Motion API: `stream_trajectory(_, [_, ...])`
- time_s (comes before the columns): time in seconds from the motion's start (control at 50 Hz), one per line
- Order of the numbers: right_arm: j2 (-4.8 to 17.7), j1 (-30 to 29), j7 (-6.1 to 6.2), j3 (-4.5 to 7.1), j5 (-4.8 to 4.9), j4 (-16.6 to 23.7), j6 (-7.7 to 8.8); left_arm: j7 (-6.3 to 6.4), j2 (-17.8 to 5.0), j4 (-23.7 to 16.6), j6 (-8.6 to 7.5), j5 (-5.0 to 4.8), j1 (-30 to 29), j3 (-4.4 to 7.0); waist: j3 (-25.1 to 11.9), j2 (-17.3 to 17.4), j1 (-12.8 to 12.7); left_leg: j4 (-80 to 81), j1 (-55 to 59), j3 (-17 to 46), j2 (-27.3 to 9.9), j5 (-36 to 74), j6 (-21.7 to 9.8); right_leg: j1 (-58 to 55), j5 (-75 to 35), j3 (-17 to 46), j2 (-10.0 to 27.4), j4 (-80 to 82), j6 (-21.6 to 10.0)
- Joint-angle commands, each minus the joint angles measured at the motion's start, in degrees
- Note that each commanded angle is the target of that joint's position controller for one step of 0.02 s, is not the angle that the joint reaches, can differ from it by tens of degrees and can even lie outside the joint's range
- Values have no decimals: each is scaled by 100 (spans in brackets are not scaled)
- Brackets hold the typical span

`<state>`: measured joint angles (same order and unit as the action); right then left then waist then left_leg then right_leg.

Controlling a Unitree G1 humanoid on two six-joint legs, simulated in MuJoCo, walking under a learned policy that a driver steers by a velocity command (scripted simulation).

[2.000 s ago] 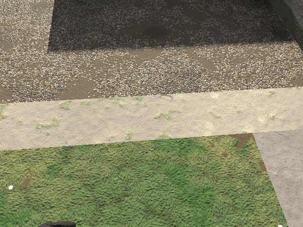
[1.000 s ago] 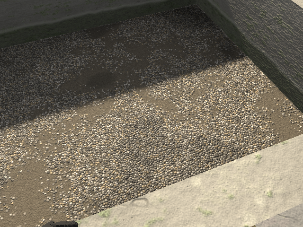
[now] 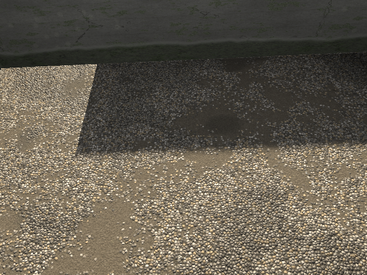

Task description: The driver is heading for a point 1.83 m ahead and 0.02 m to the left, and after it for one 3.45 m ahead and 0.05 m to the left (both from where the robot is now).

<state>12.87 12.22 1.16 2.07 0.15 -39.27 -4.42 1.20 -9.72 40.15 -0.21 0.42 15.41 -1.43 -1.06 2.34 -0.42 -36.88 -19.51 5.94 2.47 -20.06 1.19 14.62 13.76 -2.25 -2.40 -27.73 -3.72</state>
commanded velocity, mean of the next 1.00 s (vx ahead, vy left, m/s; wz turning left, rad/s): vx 0.01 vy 0.00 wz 0.03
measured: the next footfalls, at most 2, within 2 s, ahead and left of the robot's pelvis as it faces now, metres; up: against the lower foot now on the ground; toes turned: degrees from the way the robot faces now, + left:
left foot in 0.04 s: +0.05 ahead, +0.13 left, +0.00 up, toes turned -6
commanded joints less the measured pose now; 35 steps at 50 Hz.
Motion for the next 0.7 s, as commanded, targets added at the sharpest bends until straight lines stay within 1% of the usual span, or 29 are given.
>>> stream_trajectory(0.02, [166, 211, 49, -50, 78, 215, 132, -9, -718, -240, 17, -208, -125, 258, -167, -900, 177, 1216, 287, 172, -515, 800, -38, -585, -1591, 1469, 1239, 565, -428])
stream_trajectory(0.04, [299, 183, 52, -41, 16, 188, 153, -12, -758, -158, 13, -201, 42, 293, -168, -626, 96, 1200, 602, 276, -568, 1466, -85, -414, -1216, 1500, 1147, 634, -339])
stream_trajectory(0.06, [422, 273, 56, -36, -39, 207, 144, -25, -776, -115, -16, -158, 48, 306, -189, -428, 90, 1107, 793, 364, -635, 1775, -135, -246, -756, 1452, 1006, 647, -306])
stream_trajectory(0.08, [663, 185, 55, 49, 41, 69, 153, -66, -776, -141, -22, -81, 240, 314, 47, 369, -162, 979, 510, 414, -510, 1266, -267, -112, -218, 1161, 721, 928, -195])
stream_trajectory(0.1, [431, 145, 51, 20, 35, 116, 152, -80, -894, -97, -36, -37, 53, 345, 135, 220, 74, 1133, 418, 451, -473, 934, -267, -197, 138, 1105, 705, 877, -123])
stream_trajectory(0.12, [289, 186, 68, -29, -15, 38, 153, -91, -817, -73, -40, -48, -28, 350, 149, 103, 83, 1226, 480, 503, -527, 919, -231, -179, 119, 1035, 684, 886, -92])
stream_trajectory(0.14, [347, 174, 91, -11, -13, 7, 167, -85, -692, -40, -37, -57, -57, 335, 150, 18, 65, 1239, 481, 514, -527, 1038, -209, -263, -199, 983, 679, 840, -94])
stream_trajectory(0.16, [328, 221, 106, -11, 1, -43, 194, -78, -673, -6, -22, -69, -15, 342, 90, -69, 78, 1277, 506, 523, -537, 1090, -202, -381, -590, 897, 617, 760, -81])
stream_trajectory(0.2, [349, 345, 129, -2, 23, -164, 239, -60, -684, 72, 4, -93, 113, 379, -4, -31, 31, 1300, 429, 507, -517, 1114, -223, -670, -973, 844, 605, 650, -90])
stream_trajectory(0.26, [315, 360, 138, -7, 40, -275, 275, -11, -668, 168, 65, -88, 184, 415, 35, -60, -13, 1361, 347, 503, -511, 1106, -238, -803, -1083, 794, 585, 591, -71])
stream_trajectory(0.32, [337, 434, 151, 7, 45, -416, 295, 27, -657, 273, 106, -80, 249, 439, 99, -126, -26, 1391, 361, 489, -499, 1166, -244, -806, -1125, 756, 560, 572, -38])
stream_trajectory(0.52, [350, 662, 192, 52, 53, -923, 294, 104, -694, 712, 142, -90, 470, 498, 218, -189, -12, 1433, 576, 394, -448, 1497, -252, -776, -1329, 690, 539, 560, 52])
stream_trajectory(0.54, [344, 679, 194, 57, 54, -972, 288, 107, -684, 763, 144, -90, 493, 500, 218, -190, -8, 1436, 609, 383, -445, 1528, -251, -769, -1347, 685, 539, 562, 55])
stream_trajectory(0.56, [386, 693, 176, 78, 70, -1001, 297, 117, -631, 817, 126, -89, 544, 484, 231, -198, -15, 1456, 629, 372, -451, 1518, -237, -780, -1315, 687, 541, 589, 58])
stream_trajectory(0.58, [370, 693, 170, 83, 73, -1042, 297, 125, -622, 877, 118, -87, 555, 481, 259, -206, -6, 1473, 631, 364, -447, 1520, -232, -782, -1316, 682, 540, 596, 65])
stream_trajectory(0.6, [313, 644, 168, 56, 61, -1051, 279, 125, -608, 947, 127, -91, 612, 482, 279, -212, -40, 1477, 635, 350, -447, 1552, -244, -801, -1246, 651, 531, 617, 105])
stream_trajectory(0.62, [272, 586, 169, 42, 44, -1050, 288, 134, -527, 989, 142, -93, 590, 438, 325, -279, -15, 1510, 621, 326, -445, 1533, -229, -779, -1307, 689, 555, 652, 99])
stream_trajectory(0.66, [305, 649, 162, 51, 55, -1141, 297, 145, -556, 1092, 157, -80, 655, 435, 325, -237, -10, 1540, 646, 302, -435, 1539, -216, -833, -1344, 700, 562, 665, 98])
stream_trajectory(0.68, [255, 560, 159, 34, 51, -1092, 292, 143, -579, 1144, 173, -103, 674, 423, 287, -288, 35, 1514, 656, 275, -440, 1507, -240, -880, -1450, 694, 533, 646, 152])
stream_trajectory(0.7, [260, 584, 157, 31, 56, -1129, 287, 143, -571, 1179, 182, -102, 682, 417, 281, -265, 31, 1521, 626, 271, -439, 1482, -247, -929, -1478, 695, 537, 648, 161])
